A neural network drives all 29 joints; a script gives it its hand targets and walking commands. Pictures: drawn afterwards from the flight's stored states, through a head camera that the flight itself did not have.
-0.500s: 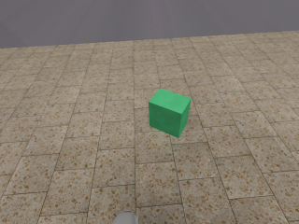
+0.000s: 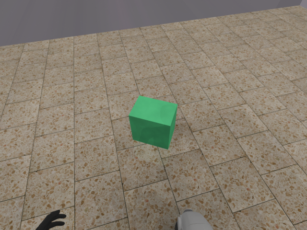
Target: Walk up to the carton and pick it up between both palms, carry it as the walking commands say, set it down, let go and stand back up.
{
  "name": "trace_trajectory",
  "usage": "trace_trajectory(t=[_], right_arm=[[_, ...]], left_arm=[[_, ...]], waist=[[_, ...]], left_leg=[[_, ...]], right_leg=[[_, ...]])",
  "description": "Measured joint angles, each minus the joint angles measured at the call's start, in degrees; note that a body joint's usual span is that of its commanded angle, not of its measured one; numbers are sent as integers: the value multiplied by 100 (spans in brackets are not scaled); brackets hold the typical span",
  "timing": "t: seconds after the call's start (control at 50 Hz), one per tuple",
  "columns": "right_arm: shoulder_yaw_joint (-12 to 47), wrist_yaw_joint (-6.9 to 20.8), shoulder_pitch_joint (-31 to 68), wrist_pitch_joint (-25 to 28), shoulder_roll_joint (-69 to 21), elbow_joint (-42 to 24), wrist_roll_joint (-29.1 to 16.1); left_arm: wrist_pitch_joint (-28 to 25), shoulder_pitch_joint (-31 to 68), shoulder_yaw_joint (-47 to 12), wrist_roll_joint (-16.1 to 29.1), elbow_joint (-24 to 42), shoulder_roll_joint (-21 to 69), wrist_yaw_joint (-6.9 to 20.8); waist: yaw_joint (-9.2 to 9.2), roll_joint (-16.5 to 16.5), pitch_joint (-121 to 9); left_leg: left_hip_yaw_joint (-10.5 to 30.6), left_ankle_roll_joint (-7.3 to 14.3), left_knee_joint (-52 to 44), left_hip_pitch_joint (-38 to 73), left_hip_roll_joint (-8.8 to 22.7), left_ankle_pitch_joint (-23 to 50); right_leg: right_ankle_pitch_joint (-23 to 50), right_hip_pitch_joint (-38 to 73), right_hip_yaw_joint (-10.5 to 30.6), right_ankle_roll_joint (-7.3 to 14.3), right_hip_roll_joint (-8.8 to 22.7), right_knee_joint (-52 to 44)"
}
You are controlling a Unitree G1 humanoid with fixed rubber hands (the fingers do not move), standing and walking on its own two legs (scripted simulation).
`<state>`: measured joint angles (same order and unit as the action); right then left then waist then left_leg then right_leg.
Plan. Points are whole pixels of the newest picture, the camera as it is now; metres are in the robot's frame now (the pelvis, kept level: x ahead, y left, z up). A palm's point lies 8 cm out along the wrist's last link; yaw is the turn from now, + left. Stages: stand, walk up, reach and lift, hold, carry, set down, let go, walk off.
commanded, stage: walk up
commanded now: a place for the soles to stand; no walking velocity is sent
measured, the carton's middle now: (153, 123) +0.88 -0.02 -0.60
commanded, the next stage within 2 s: none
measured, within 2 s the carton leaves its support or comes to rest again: neither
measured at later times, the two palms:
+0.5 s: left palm (42, 221) +0.19 +0.32 -0.11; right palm (251, 154) +0.32 -0.30 -0.05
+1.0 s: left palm (67, 162) +0.35 +0.29 -0.09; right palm (262, 147) +0.36 -0.37 -0.09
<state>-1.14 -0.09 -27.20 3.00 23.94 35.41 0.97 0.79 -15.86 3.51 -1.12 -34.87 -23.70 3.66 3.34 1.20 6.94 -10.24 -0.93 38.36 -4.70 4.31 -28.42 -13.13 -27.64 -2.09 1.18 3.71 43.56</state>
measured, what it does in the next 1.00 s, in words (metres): walks ahead: right foot, then left foot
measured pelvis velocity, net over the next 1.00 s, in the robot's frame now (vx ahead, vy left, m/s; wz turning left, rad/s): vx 0.29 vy -0.05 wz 0.07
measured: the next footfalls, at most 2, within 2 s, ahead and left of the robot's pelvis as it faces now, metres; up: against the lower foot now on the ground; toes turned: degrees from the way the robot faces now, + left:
right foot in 0.04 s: +0.18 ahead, -0.13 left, +0.00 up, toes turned -4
left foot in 0.42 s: +0.30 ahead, +0.14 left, +0.00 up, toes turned +8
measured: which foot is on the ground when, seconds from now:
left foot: down 0.00-0.08, up 0.10-0.40, down 0.42-0.74, up 0.76-0.94, down 0.96-1.00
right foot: up 0.00-0.02, down 0.04-0.42, up 0.44-0.70, down 0.72-1.00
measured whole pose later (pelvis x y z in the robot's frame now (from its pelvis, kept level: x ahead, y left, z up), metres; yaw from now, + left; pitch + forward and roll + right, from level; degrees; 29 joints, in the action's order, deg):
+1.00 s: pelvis +0.29 -0.05 -0.01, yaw +4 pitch -6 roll -1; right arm -2.0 -0.5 -24.1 1.2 25.6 38.4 -0.3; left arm 1.8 -19.3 3.7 -0.1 -37.8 -26.0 2.2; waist 0.1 -0.4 4.6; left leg -2.5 2.0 47.7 -21.2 2.1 -20.8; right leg -25.8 -18.6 -6.2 0.5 3.9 49.4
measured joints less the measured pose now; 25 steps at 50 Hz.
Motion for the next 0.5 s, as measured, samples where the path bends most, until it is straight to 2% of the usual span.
trace_trajectory(t=[0.04,0.06,0.08,0.14,0.16,0.2,0.28,0.34,0.38,0.42,0.44,0.5], right_arm=[[5,28,-113,-44,29,75,-23],[-7,34,-98,-73,71,132,-38],[-27,42,-47,-107,59,195,-60],[3,37,135,-230,-35,222,-142],[17,32,216,-252,-38,207,-141],[-14,58,414,-251,-29,175,-124],[-93,98,739,-250,-1,-17,-135],[-72,119,916,-236,25,-81,-82],[-66,113,982,-200,48,-114,-74],[-66,89,922,-107,131,-210,-30],[-81,54,911,-70,179,-261,14],[-30,-94,1030,-48,133,-287,105]], left_arm=[[-57,128,22,-27,97,-20,-17],[-94,220,36,-38,100,26,-47],[-139,296,31,-53,141,28,-89],[-221,376,-43,-40,325,-33,-284],[-232,353,-44,-29,356,-13,-336],[-243,225,-54,-3,345,39,-392],[-196,-113,-131,16,173,60,-346],[-190,-316,-129,-13,7,23,-269],[-193,-467,-126,-11,-87,-34,-214],[-166,-656,-116,0,-172,-99,-143],[-128,-704,-88,16,-231,-106,-117],[98,-755,22,-16,-371,-150,-96]], waist=[[-17,-103,-23],[-35,-292,35],[-28,-416,93],[-115,-397,219],[-180,-380,249],[-288,-397,273],[-401,-447,205],[-538,-385,129],[-648,-276,67],[-686,-170,-87],[-675,-133,-128],[-741,150,-74]], left_leg=[[-34,-95,153,62,61,-258],[-7,-116,389,34,228,-406],[100,-46,897,-185,370,-320],[761,197,2947,-1133,61,-293],[862,227,3391,-1396,-31,-315],[968,313,3704,-1818,-68,-142],[1006,266,2782,-2321,51,266],[924,225,1684,-2376,105,530],[812,229,918,-2206,64,951],[766,295,235,-1915,-40,1285],[769,256,328,-1947,-68,1592],[537,188,751,-1807,-67,1236]], right_leg=[[285,203,-28,93,-103,-330],[252,218,-88,90,-237,-242],[81,200,-163,95,-324,-96],[-399,250,-186,198,-302,207],[-463,344,-170,238,-292,192],[-505,608,-167,177,-300,42],[-606,1126,-309,129,-293,-312],[-743,1430,-424,70,-256,-445],[-913,1567,-437,-11,-185,-376],[-1255,1564,-444,-56,-78,-17],[-1460,1449,-380,-30,-61,415],[-1745,889,213,-3,-191,1958]])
